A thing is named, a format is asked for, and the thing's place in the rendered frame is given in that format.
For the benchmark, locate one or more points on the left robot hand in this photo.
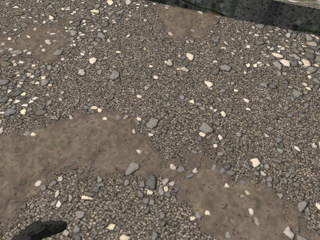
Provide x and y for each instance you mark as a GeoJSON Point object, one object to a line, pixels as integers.
{"type": "Point", "coordinates": [39, 230]}

